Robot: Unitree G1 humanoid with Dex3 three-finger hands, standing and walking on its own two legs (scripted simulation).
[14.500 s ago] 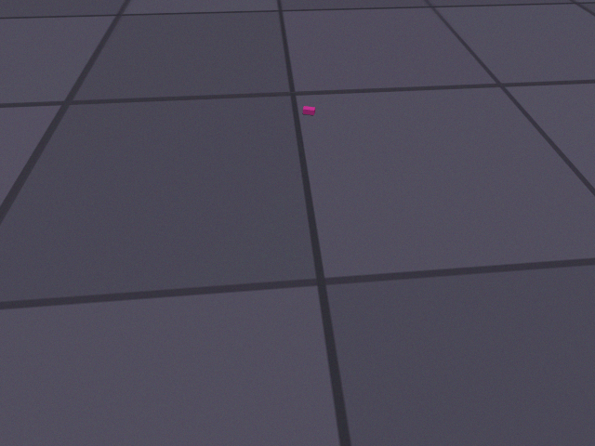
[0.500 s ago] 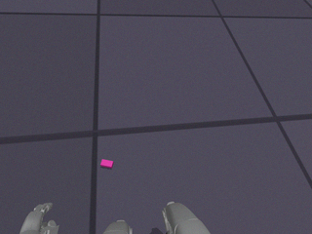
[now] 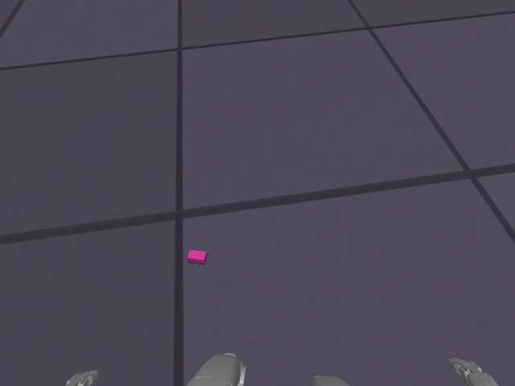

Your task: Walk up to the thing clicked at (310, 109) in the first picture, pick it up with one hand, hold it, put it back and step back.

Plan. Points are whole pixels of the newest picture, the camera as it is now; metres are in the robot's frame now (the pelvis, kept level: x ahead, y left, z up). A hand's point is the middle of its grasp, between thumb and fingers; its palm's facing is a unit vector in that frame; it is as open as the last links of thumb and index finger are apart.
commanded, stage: walk up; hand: left
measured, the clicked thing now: (197, 256) +0.64 +0.29 -0.74
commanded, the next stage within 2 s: stand in 1.36 s
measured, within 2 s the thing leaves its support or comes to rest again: neither
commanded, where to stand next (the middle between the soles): +0.27 +0.04 m, yaw +2 degrees
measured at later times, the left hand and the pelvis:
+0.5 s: hand out of the picture -0.08 +0.24 -0.15, palm faces +0.06 -0.93 -0.37, open 7.4 cm; pelvis -0.12 -0.03 +0.00, yaw +2 degrees
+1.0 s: hand out of the picture -0.03 +0.25 -0.14, palm faces +0.09 -0.93 -0.35, open 7.4 cm; pelvis -0.10 -0.02 +0.01, yaw +4 degrees
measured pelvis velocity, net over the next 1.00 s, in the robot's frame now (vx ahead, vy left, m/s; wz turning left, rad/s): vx -0.10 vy -0.02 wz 0.08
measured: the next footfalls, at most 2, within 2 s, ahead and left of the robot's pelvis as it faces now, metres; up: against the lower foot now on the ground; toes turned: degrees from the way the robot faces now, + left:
left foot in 0.12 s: -0.05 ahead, +0.11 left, +0.00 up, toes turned +1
right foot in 0.40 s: -0.07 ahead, -0.15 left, +0.00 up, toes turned +4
